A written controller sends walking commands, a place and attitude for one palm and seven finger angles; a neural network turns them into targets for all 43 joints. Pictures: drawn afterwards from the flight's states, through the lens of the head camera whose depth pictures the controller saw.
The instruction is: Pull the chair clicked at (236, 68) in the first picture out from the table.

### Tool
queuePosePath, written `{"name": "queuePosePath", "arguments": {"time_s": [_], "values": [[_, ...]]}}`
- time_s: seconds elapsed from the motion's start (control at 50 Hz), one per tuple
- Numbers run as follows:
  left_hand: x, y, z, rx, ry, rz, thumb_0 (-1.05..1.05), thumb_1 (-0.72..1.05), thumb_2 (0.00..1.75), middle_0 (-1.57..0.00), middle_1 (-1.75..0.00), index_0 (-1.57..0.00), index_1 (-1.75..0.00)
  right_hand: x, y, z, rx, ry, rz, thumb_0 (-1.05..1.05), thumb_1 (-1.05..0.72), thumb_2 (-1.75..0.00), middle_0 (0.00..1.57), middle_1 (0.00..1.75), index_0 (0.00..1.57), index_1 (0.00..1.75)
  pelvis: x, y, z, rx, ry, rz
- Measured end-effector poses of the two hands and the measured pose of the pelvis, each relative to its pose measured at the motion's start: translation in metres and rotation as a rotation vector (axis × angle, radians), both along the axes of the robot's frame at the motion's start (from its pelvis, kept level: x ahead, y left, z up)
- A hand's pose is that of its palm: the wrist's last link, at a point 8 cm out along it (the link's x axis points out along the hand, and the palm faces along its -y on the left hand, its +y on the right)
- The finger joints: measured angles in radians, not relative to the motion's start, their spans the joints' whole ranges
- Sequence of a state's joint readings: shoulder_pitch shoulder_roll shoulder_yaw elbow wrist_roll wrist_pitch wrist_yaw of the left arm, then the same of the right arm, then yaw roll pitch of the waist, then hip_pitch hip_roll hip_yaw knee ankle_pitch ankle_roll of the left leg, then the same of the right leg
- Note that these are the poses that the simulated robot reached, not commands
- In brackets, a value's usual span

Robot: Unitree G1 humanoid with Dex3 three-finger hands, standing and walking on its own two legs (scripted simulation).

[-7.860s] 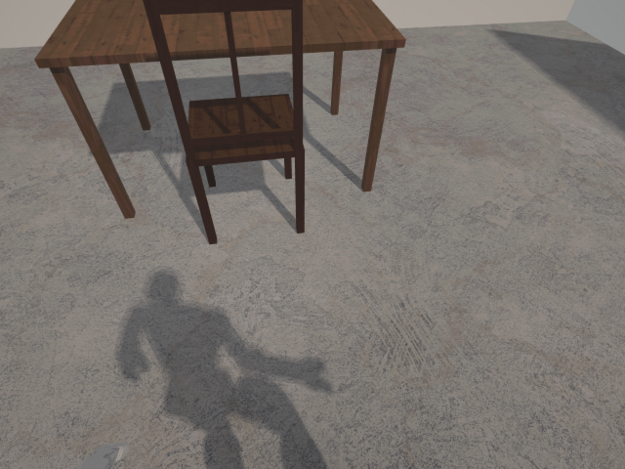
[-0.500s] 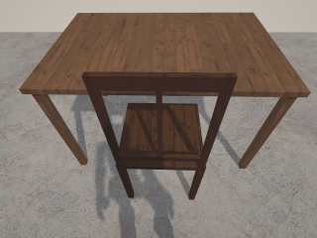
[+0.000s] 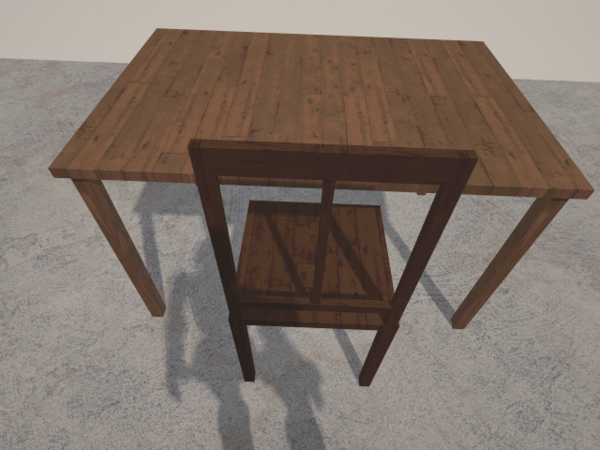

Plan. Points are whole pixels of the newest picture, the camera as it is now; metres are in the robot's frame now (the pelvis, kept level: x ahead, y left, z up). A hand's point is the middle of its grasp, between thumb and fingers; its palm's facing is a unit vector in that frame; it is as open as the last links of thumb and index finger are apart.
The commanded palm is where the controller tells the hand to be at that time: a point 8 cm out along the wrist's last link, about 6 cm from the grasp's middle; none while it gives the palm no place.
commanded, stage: look again from close up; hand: left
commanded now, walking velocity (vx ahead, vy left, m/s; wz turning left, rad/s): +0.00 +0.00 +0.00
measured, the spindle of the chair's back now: (321, 251) +0.47 -0.01 -0.06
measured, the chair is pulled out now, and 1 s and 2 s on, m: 0.00 0.00 0.00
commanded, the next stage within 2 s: raise the hand toward the chair's back in 1.30 s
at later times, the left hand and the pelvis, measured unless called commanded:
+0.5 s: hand out of the picture -0.02 +0.17 -0.18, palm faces +0.02 -0.99 -0.16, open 7.3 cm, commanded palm none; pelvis +0.00 +0.01 +0.00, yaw +0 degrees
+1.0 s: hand out of the picture -0.02 +0.16 -0.17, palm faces +0.03 -0.99 -0.16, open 7.3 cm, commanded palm none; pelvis +0.00 +0.00 +0.00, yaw +0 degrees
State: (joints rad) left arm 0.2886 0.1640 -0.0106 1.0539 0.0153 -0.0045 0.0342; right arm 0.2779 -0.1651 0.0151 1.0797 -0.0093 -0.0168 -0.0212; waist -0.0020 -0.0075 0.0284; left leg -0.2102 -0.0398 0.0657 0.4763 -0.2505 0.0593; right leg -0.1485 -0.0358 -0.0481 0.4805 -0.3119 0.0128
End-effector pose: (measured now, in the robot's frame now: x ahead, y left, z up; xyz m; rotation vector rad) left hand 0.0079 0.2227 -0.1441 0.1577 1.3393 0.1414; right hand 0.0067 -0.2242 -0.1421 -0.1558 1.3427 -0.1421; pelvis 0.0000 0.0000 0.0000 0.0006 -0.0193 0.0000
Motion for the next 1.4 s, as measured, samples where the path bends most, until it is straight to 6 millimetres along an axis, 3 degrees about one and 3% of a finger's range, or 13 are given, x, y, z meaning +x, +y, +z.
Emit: {"name": "queuePosePath", "arguments": {"time_s": [0.38,0.8,1.4], "values": [[-0.030,-0.004,-0.004,-0.034,0.086,0.024,0.00,0.91,0.90,-0.20,-0.30,-0.20,-0.30,0.004,0.007,0.003,-0.010,0.009,-0.001,0.00,-0.92,-0.90,0.20,0.30,0.20,0.30,0.003,0.008,0.002,0.001,-0.012,0.000],[-0.034,-0.008,0.000,-0.025,0.091,0.026,0.00,0.91,0.90,-0.20,-0.30,-0.20,-0.30,-0.013,0.011,0.000,0.017,0.049,-0.016,0.00,-0.91,-0.90,0.20,0.30,0.20,0.30,0.000,0.004,0.003,0.006,-0.010,0.001],[-0.046,-0.030,0.001,-0.033,0.101,0.045,0.00,0.91,0.90,-0.20,-0.30,-0.20,-0.30,-0.019,-0.002,-0.002,0.026,0.058,-0.013,0.00,-0.92,-0.90,0.20,0.30,0.20,0.30,-0.004,-0.013,0.004,0.009,-0.014,0.007]]}}
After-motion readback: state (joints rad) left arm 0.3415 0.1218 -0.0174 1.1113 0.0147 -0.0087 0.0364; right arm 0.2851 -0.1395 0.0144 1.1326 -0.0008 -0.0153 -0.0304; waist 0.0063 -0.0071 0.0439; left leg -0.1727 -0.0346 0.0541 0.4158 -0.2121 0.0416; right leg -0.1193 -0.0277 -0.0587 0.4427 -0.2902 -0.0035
